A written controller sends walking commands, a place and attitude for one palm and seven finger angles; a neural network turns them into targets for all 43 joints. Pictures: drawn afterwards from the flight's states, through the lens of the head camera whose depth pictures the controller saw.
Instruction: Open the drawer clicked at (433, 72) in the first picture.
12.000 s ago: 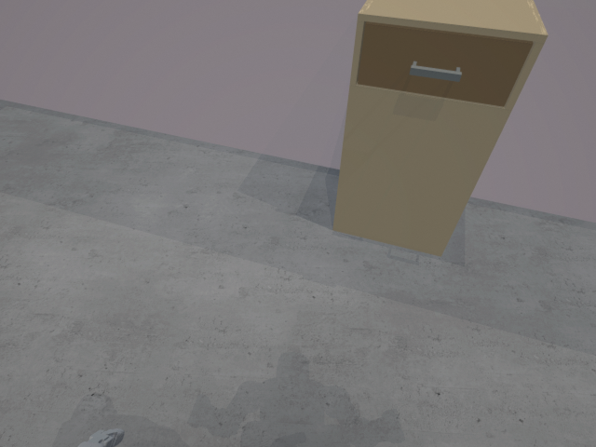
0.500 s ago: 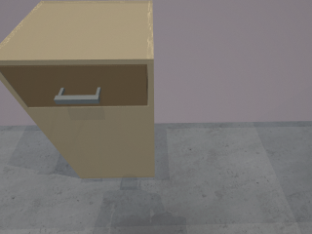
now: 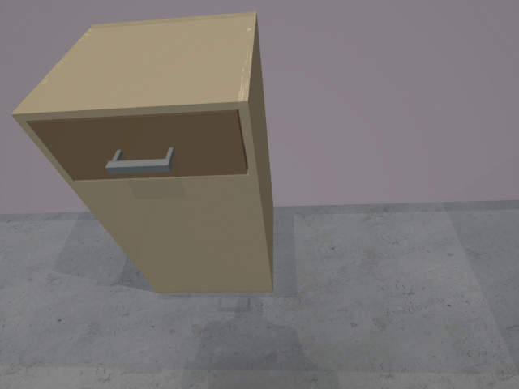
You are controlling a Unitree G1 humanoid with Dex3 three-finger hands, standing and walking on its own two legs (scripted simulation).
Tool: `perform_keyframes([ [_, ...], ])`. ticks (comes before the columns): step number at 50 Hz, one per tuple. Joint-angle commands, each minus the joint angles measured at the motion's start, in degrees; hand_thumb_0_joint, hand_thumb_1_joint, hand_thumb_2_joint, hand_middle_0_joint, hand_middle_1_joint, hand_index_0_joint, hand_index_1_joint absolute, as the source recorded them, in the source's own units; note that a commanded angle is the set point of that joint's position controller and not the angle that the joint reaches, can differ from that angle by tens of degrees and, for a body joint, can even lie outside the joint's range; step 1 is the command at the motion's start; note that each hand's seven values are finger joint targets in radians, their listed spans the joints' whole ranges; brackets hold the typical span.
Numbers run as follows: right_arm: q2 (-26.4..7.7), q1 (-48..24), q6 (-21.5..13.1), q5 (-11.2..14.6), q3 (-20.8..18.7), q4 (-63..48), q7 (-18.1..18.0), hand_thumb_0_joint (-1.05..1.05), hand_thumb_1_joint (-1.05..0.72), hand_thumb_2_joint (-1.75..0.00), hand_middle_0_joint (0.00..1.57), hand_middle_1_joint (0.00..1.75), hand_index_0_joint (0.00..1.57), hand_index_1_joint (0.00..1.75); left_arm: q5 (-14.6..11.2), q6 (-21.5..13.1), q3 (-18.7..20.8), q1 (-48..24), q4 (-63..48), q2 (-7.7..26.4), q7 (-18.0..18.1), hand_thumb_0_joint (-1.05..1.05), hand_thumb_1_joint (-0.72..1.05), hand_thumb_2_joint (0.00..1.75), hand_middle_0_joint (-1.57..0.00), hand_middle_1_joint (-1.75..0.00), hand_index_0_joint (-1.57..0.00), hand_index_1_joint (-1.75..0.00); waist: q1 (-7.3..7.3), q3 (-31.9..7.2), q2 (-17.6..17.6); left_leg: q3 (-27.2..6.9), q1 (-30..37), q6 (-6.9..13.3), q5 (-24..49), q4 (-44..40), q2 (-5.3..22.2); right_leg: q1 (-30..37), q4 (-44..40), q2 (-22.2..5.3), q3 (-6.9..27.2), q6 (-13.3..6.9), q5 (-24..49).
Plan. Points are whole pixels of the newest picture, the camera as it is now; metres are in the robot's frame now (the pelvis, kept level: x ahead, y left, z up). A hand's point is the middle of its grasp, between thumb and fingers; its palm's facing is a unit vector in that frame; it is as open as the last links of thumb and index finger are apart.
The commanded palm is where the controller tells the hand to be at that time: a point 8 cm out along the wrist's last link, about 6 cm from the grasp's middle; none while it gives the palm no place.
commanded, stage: come to a stop and stand still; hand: left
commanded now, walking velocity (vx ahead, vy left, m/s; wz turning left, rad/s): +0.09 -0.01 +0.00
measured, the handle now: (142, 159) +0.54 +0.32 +0.02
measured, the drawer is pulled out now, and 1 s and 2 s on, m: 0.00 0.00 0.00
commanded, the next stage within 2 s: look again from close up in 0.62 s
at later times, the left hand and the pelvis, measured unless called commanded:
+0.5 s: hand out of the picture +0.00 +0.22 -0.19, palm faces +0.00 -0.98 -0.20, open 7.3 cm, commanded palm none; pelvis +0.01 +0.06 -0.01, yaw -2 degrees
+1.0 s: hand out of the picture +0.01 +0.23 -0.19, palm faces -0.02 -0.98 -0.21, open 7.3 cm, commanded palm none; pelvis +0.00 +0.06 -0.02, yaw -2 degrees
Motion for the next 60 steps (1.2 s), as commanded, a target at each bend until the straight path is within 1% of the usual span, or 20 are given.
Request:
perform_keyframes([
  [1,-1.52,3.79,-1.12,0.38,-0.02,-2.49,0.21,0.0,-0.9,-0.9,0.2,0.3,0.2,0.3,0.05,-0.41,2.51,1.37,-2.35,12.57,0.62,0.0,0.9,0.9,-0.2,-0.3,-0.2,-0.3,-0.41,-1.0,-13.11,2.84,0.11,1.22,-2.1,-6.44,-0.65,1.72,-15.94,-12.63,16.86,-3.43,-20.52],
  [4,-0.4,7.72,-2.13,0.59,0.56,-1.15,-0.2,0.0,-0.9,-0.9,0.2,0.3,0.2,0.3,-0.09,-0.15,2.63,0.37,-1.31,12.64,0.63,0.0,0.9,0.9,-0.2,-0.3,-0.2,-0.3,-1.74,-2.42,-11.54,4.4,5.3,2.13,-0.4,-14.88,-1.54,1.15,-15.14,-11.17,14.95,-2.73,-18.08],
  [7,0.46,14.4,-3.25,0.66,1.27,1.69,-1.06,0.0,-0.9,-0.9,0.2,0.3,0.2,0.3,-0.93,0.46,1.95,-0.5,0.04,10.32,0.58,0.0,0.9,0.9,-0.2,-0.3,-0.2,-0.3,-4.28,-2.37,-6.58,3.8,16.53,2.97,6.39,-30.07,-1.24,-5.86,-9.13,-6.84,10.6,1.11,-20.06],
  [9,-4.68,10.6,-3.9,-0.17,0.62,-0.2,-1.65,0.0,-0.9,-0.9,0.2,0.3,0.2,0.3,-1.8,0.77,0.64,2.11,0.23,4.86,0.15,0.0,0.9,0.9,-0.2,-0.3,-0.2,-0.3,-2.47,2.84,11.81,-14.43,6.14,6.89,-11.34,-43.34,12.76,-8.82,5.87,0.42,2.66,3.52,-14.94],
  [10,-5.62,6.28,-3.59,0.02,0.75,-1.94,-1.9,0.0,-0.9,-0.9,0.2,0.3,0.2,0.3,-1.29,0.94,0.51,2.18,0.44,4.45,0.06,0.0,0.9,0.9,-0.2,-0.3,-0.2,-0.3,-1.0,7.12,12.32,-17.2,-4.25,8.65,-16.07,-47.78,15.86,-5.32,12.33,0.99,1.81,3.51,-13.8],
  [11,-5.82,3.28,-3.65,-0.27,1.15,-2.86,-2.33,0.0,-0.9,-0.9,0.2,0.3,0.2,0.3,-1.17,0.42,0.55,4.44,0.91,3.59,-0.3,0.0,0.9,0.9,-0.2,-0.3,-0.2,-0.3,1.05,5.54,9.19,-15.25,-9.38,10.1,-13.71,-46.69,15.02,-0.83,17.54,0.92,2.35,3.8,-12.32],
  [12,-3.86,1.56,-4.21,0.03,1.71,-1.76,-2.25,0.0,-0.9,-0.9,0.2,0.3,0.2,0.3,-0.41,1.03,0.38,3.72,2.6,3.8,-0.17,0.0,0.9,0.9,-0.2,-0.3,-0.2,-0.3,0.56,5.87,11.98,-12.54,-7.7,9.23,-10.6,-47.26,12.25,-0.78,19.94,0.68,3.47,3.86,-12.61],
  [15,-1.39,4.05,-4.71,0.57,2.59,0.12,-2.84,0.0,-0.9,-0.9,0.2,0.3,0.2,0.3,-0.69,0.47,-0.17,4.32,3.63,3.83,-0.19,0.0,0.9,0.9,-0.2,-0.3,-0.2,-0.3,0.22,5.28,8.24,-6.41,1.64,8.96,7.61,-41.29,9.03,-5.03,20.44,0.19,4.18,4.1,-11.54],
  [18,-0.78,9.26,-5.27,0.43,2.62,2.61,-3.26,0.0,-0.9,-0.9,0.2,0.3,0.2,0.3,-1.26,-0.42,-1.22,2.41,3.32,2.75,0.36,0.0,0.9,0.9,-0.2,-0.3,-0.2,-0.3,-1.68,2.08,5.15,-4.91,12.8,10.07,33.45,-33.75,9.15,-4.9,10.13,0.15,3.44,4.99,-12.76],
  [20,-1.02,11.37,-5.55,0.78,2.3,3.71,-3.37,0.0,-0.9,-0.9,0.2,0.3,0.2,0.3,-1.57,-0.98,-1.35,3.88,4.25,3.52,0.72,0.0,0.9,0.9,-0.2,-0.3,-0.2,-0.3,-1.93,-1.39,2.7,-3.73,16.95,8.5,43.8,-28.14,8.37,0.12,0.23,0.13,3.58,4.89,-3.05],
  [22,0.64,11.96,-5.95,1.29,2.37,3.59,-3.38,0.0,-0.9,-0.9,0.2,0.3,0.2,0.3,-1.69,-1.69,-1.28,7.2,5.88,4.89,1.34,0.0,0.9,0.9,-0.2,-0.3,-0.2,-0.3,-2.16,-4.82,-1.09,-1.31,12.05,5.26,39.2,-25.03,5.18,10.35,0.19,-3.44,7.2,2.99,17.84],
  [24,1.73,11.57,-5.89,1.25,2.37,3.72,-3.25,0.0,-0.9,-0.9,0.2,0.3,0.2,0.3,-1.72,-1.73,-1.46,7.61,6.25,4.96,1.74,0.0,0.9,0.9,-0.2,-0.3,-0.2,-0.3,-2.31,-4.51,-2.7,-0.36,10.57,3.95,34.01,-26.13,3.78,12.0,2.57,-4.95,7.04,1.81,24.49],
  [26,1.47,11.99,-5.56,1.02,2.31,4.71,-3.31,0.0,-0.9,-0.9,0.2,0.3,0.2,0.3,-1.92,-1.74,-1.66,6.8,6.42,3.91,2.02,0.0,0.9,0.9,-0.2,-0.3,-0.2,-0.3,-2.54,-4.43,-6.44,-0.03,11.72,3.66,32.53,-26.23,4.28,10.79,3.21,-3.88,6.8,1.62,23.5],
  [35,2.48,11.13,-5.16,0.96,2.87,5.82,-3.25,0.0,-0.9,-0.9,0.2,0.3,0.2,0.3,-1.73,-0.81,-1.88,4.96,5.75,3.26,1.87,0.0,0.9,0.9,-0.2,-0.3,-0.2,-0.3,-2.49,2.85,-1.46,-0.22,10.46,4.07,23.96,-29.29,4.55,6.47,-0.74,-2.26,6.83,2.36,8.29],
  [36,-1.28,4.67,-5.84,1.31,2.71,0.97,-2.19,0.0,-0.9,-0.9,0.2,0.3,0.2,0.3,-0.8,-2.95,-1.75,9.83,6.91,6.28,3.9,0.0,0.9,0.9,-0.2,-0.3,-0.2,-0.3,-0.1,2.91,-5.44,2.13,4.93,2.73,28.59,-16.34,4.74,5.85,1.0,-5.07,9.61,2.99,32.56],
  [37,1.33,8.1,-5.55,0.67,2.73,-0.92,-1.9,0.0,-0.9,-0.9,0.2,0.3,0.2,0.3,-1.13,-3.56,-1.22,8.55,4.19,7.56,3.61,0.0,0.9,0.9,-0.2,-0.3,-0.2,-0.3,-3.18,-0.83,-3.29,1.14,4.26,3.31,10.6,-18.73,2.14,9.17,2.86,-7.27,11.58,0.75,32.53],
  [40,1.55,11.42,-5.75,0.4,3.24,0.23,-1.76,0.0,-0.9,-0.9,0.2,0.3,0.2,0.3,-1.61,-3.19,-2.18,4.9,2.5,5.77,2.31,0.0,0.9,0.9,-0.2,-0.3,-0.2,-0.3,-3.63,-3.54,4.46,-0.14,6.97,4.74,19.5,-23.62,3.97,7.72,5.47,-2.62,7.55,0.2,11.58],
  [42,0.26,10.85,-5.91,0.32,3.16,0.1,-2.05,0.0,-0.9,-0.9,0.2,0.3,0.2,0.3,-1.7,-3.04,-2.14,5.56,2.53,5.28,2.1,0.0,0.9,0.9,-0.2,-0.3,-0.2,-0.3,-3.26,-5.56,3.9,-0.17,9.28,5.15,26.56,-22.46,4.85,8.07,6.2,-1.8,6.75,0.27,9.87],
  [50,-0.9,9.08,-5.35,0.38,3.62,-0.21,-2.04,0.0,-0.9,-0.9,0.2,0.3,0.2,0.3,-1.46,-1.48,-2.45,4.04,2.27,5.15,1.31,0.0,0.9,0.9,-0.2,-0.3,-0.2,-0.3,-2.91,5.67,-0.18,-1.27,4.1,5.63,13.38,-27.97,4.44,2.78,3.91,-0.5,7.24,1.02,-1.29],
  [60,-1.02,9.38,-5.68,0.45,3.85,1.48,-2.15,0.0,-0.9,-0.9,0.2,0.3,0.2,0.3,-1.55,-1.52,-2.26,4.68,2.14,5.63,1.13,0.0,0.9,0.9,-0.2,-0.3,-0.2,-0.3,-2.67,2.49,-0.86,-0.35,6.73,5.46,13.77,-28.5,4.19,4.41,3.25,-0.99,8.08,1.14,1.48],
])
